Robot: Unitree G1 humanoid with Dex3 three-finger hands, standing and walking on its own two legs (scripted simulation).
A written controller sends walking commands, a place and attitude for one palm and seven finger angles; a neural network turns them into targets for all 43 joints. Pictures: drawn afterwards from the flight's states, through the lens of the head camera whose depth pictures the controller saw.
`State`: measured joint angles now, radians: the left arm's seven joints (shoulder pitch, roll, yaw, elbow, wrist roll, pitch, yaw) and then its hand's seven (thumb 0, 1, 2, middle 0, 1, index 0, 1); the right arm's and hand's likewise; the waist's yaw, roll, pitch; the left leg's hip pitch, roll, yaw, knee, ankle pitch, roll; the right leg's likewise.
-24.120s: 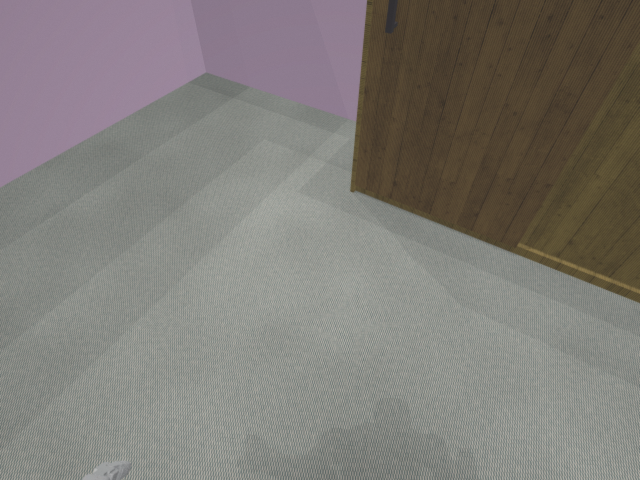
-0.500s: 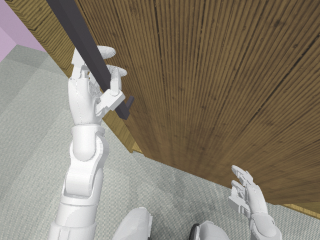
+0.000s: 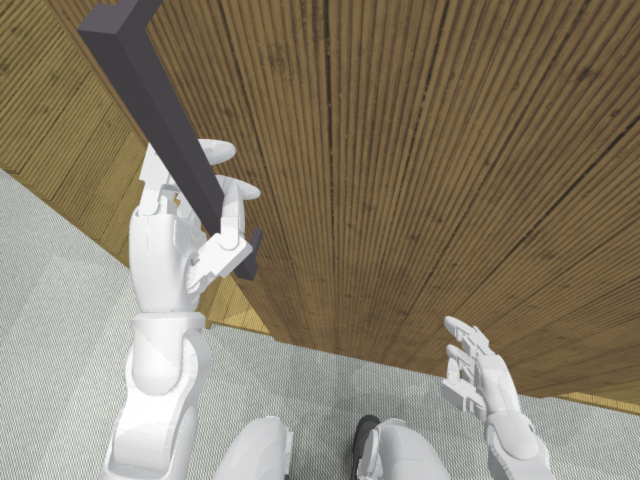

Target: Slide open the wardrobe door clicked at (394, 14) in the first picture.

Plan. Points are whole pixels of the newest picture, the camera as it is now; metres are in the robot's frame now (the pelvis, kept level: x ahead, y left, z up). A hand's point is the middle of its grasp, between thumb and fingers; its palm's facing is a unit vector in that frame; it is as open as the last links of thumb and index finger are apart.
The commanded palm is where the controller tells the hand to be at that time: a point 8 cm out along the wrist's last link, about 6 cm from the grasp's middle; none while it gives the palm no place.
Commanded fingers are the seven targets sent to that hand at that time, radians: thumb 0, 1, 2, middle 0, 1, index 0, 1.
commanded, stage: step sideways, sliding the door along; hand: left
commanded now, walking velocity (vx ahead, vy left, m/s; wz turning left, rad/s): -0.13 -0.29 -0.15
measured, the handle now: (216, 180) +0.35 +0.14 +0.17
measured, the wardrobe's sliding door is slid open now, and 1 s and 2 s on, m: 0.22 0.43 0.58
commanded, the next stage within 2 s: stop walking and hold the door there in 1.80 s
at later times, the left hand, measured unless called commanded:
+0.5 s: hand (364, 259) +0.29 +0.01 +0.16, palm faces +0.16 -0.99 -0.05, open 6.1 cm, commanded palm +0.26 -0.01 +0.16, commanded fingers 0.00 0.90 0.90 -0.45 -1.40 -0.45 -1.40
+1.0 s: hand (503, 279) +0.29 -0.10 +0.16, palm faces +0.28 -0.96 -0.05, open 6.2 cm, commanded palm +0.25 -0.12 +0.16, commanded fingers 0.00 0.90 0.90 -0.45 -1.40 -0.45 -1.40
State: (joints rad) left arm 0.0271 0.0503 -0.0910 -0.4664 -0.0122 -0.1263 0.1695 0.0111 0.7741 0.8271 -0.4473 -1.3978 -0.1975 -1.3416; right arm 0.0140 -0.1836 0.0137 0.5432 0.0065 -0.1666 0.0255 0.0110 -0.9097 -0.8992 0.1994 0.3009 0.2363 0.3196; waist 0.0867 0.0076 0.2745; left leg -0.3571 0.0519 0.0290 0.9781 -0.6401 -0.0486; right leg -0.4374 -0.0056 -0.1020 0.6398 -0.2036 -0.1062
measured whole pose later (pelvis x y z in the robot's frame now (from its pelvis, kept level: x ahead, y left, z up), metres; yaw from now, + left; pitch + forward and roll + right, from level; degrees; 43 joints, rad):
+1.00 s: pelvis -0.11 -0.28 -0.01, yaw -3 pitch -2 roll -2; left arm -0.48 0.21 0.13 0.13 -0.09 -0.05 0.17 0.00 0.76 0.86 -0.39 -1.40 -0.20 -1.34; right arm 0.09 -0.17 0.01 0.62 0.05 -0.07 -0.01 0.01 -0.91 -0.90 0.20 0.30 0.21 0.30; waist 0.13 0.07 0.20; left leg -0.36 0.29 -0.07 0.76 -0.42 -0.08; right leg -0.32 -0.05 -0.10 0.67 -0.33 0.04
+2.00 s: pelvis -0.10 -0.54 +0.01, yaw -8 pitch -2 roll -4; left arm -0.32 0.46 0.39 0.20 -0.07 -0.12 0.12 -0.09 0.69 0.81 -0.39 -1.40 -0.19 -1.35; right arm 0.15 -0.17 0.01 0.59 0.03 -0.11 0.01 0.01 -0.91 -0.90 0.20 0.30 0.21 0.30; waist 0.12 0.03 0.19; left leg -0.18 0.32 0.10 0.53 -0.28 -0.14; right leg -0.31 -0.02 -0.09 0.61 -0.19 0.04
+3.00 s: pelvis -0.16 -0.53 +0.01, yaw -14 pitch -1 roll +0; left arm -0.48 0.63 0.48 0.93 -0.03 -0.19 0.12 -0.12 0.66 0.84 -0.41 -1.34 -0.31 -1.37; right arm 0.32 -0.30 0.00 0.74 0.05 -0.05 -0.12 0.01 -0.91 -0.90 0.20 0.30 0.21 0.30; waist -0.02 0.03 -0.01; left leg -0.32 0.05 0.13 0.47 -0.14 0.03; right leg -0.22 -0.03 -0.05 0.51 -0.28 0.01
